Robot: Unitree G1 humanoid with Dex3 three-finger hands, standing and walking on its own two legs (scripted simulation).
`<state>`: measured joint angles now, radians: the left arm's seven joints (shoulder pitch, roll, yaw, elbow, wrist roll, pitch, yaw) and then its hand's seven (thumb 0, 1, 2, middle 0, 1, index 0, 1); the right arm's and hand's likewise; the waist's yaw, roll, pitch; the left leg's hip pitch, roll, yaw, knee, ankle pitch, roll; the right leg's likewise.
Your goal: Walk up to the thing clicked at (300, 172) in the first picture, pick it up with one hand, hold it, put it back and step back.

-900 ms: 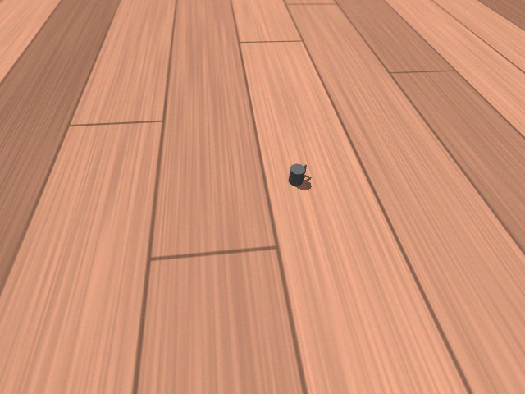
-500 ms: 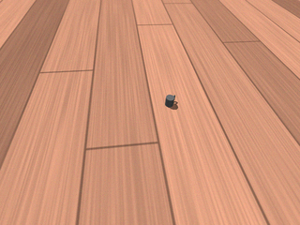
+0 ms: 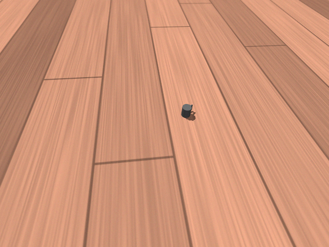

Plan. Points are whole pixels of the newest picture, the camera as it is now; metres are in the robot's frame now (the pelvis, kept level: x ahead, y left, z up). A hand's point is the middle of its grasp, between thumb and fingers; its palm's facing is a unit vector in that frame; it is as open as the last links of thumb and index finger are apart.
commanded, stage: stand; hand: left
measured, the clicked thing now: (187, 110) +1.25 -0.22 -0.74
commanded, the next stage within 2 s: walk up in 0.22 s
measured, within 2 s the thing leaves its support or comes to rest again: neither
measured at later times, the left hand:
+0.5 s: hand out of the picture +0.14 +0.23 -0.14, palm faces -0.16 -0.91 -0.39, open 7.4 cm
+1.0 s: hand (116, 184) +0.35 +0.15 -0.18, palm faces -0.30 -0.89 -0.34, open 7.4 cm
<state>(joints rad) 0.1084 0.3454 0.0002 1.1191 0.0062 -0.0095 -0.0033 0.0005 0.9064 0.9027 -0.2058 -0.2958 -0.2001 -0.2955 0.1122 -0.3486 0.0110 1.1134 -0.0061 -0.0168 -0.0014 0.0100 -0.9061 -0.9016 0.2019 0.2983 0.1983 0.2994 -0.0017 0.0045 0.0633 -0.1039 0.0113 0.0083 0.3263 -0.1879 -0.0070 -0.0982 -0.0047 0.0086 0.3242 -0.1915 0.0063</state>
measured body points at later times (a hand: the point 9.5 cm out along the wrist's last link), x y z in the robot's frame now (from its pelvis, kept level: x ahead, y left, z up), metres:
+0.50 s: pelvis +0.05 -0.05 -0.02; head +0.05 -0.07 +0.43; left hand +0.15 +0.28 -0.11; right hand +0.05 -0.40 -0.13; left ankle -0.01 +0.12 -0.75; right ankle +0.11 -0.22 -0.73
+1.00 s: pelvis +0.24 -0.10 -0.03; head +0.25 -0.09 +0.42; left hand +0.36 +0.19 -0.16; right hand +0.22 -0.45 -0.12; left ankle +0.33 -0.01 -0.75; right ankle +0.13 -0.22 -0.73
